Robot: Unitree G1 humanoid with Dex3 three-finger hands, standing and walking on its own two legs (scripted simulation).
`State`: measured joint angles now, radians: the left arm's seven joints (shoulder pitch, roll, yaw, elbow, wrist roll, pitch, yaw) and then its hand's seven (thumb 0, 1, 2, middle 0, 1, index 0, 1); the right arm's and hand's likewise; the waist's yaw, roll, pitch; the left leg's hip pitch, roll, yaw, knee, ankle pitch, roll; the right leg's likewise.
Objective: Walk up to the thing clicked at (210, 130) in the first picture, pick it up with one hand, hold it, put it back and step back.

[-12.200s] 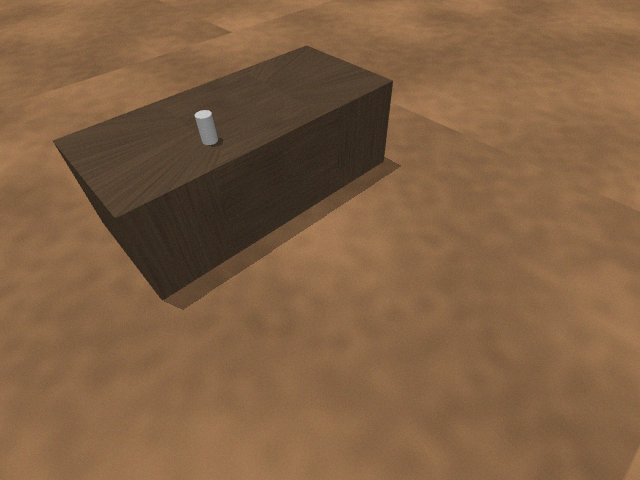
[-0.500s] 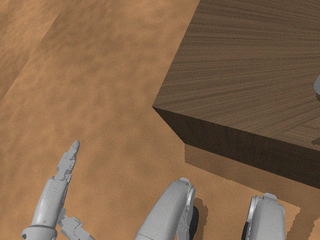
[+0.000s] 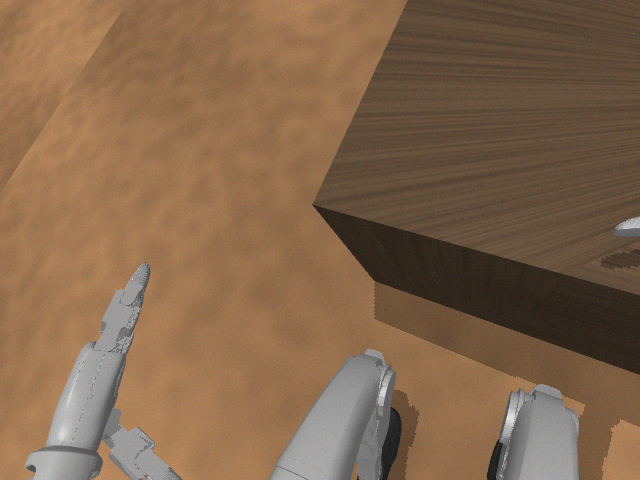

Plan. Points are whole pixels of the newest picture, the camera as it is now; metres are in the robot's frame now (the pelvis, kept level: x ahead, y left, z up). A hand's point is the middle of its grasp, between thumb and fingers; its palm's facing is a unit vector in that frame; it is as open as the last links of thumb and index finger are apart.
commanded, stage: close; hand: right
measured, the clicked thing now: out of the picture +0.56 -0.26 -0.05
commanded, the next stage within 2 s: settle in 0.66 s
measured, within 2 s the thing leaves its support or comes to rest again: leaves its support in 1.02 s
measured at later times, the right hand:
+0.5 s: hand out of the picture +0.52 -0.25 -0.03, palm faces +0.26 +0.96 +0.01, open 11.9 cm
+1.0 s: hand out of the picture +0.52 -0.24 -0.03, palm faces +0.24 +0.97 +0.00, open 9.0 cm
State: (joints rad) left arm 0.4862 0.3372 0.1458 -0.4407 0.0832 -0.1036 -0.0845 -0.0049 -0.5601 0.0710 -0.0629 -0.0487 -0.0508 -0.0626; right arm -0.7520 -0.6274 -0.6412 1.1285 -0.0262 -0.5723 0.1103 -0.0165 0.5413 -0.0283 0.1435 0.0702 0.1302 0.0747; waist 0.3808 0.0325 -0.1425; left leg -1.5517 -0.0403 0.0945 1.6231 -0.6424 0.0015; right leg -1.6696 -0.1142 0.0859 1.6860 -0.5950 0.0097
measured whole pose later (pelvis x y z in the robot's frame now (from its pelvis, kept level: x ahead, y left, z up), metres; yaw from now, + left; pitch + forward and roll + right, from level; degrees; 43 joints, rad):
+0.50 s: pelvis +0.00 +0.00 +0.00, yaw +0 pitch +33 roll +7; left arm 0.49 0.34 0.16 -0.44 0.07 -0.07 -0.09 -0.01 -0.55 0.07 -0.06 -0.05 -0.05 -0.06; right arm -0.76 -0.63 -0.62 1.09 -0.03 -0.52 0.07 -0.01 0.33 -0.30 0.74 0.53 0.77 0.54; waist 0.38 0.03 -0.15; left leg -1.55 -0.04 0.09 1.62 -0.65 0.00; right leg -1.67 -0.11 0.09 1.68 -0.60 0.01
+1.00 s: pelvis +0.00 +0.00 +0.01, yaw +0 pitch +32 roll +7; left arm 0.50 0.33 0.14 -0.42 0.07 -0.08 -0.08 -0.01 -0.56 0.08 -0.07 -0.05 -0.06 -0.07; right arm -0.73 -0.61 -0.62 1.06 -0.04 -0.49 0.09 -0.08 0.33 -0.90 0.78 1.01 0.91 1.08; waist 0.38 0.03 -0.15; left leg -1.51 -0.04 0.09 1.58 -0.63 0.00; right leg -1.63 -0.11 0.08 1.65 -0.59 0.01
